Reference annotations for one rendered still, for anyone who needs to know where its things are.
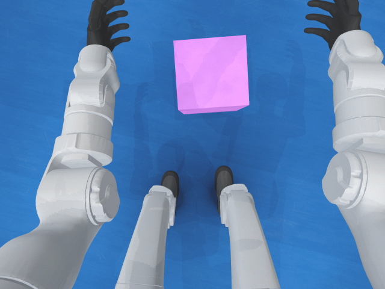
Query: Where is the robot left upper arm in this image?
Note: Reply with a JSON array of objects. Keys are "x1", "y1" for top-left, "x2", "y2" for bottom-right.
[{"x1": 0, "y1": 167, "x2": 120, "y2": 289}]

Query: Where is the carton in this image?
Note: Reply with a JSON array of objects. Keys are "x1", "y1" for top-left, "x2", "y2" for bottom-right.
[{"x1": 173, "y1": 35, "x2": 249, "y2": 114}]

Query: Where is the robot right hand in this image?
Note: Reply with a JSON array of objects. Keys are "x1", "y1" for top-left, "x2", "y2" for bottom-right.
[{"x1": 304, "y1": 0, "x2": 362, "y2": 50}]

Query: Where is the right robot forearm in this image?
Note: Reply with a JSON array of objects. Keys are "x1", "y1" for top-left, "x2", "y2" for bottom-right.
[{"x1": 328, "y1": 30, "x2": 385, "y2": 154}]

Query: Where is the left robot shin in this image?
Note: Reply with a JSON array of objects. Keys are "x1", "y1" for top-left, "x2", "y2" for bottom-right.
[{"x1": 143, "y1": 185, "x2": 174, "y2": 203}]

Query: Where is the robot shin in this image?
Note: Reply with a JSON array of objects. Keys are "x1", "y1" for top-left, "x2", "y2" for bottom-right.
[
  {"x1": 221, "y1": 184, "x2": 254, "y2": 202},
  {"x1": 143, "y1": 185, "x2": 174, "y2": 203}
]

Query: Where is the left robot forearm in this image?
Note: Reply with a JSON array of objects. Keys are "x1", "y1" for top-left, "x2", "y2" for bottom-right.
[{"x1": 35, "y1": 45, "x2": 120, "y2": 216}]

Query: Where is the robot right upper arm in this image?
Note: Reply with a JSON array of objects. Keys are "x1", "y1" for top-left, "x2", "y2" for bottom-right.
[{"x1": 322, "y1": 149, "x2": 385, "y2": 289}]

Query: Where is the robot left hand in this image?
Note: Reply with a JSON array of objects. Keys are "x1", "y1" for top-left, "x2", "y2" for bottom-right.
[{"x1": 87, "y1": 0, "x2": 131, "y2": 52}]

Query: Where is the right robot shin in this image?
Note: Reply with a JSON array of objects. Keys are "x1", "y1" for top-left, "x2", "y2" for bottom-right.
[{"x1": 221, "y1": 184, "x2": 254, "y2": 202}]

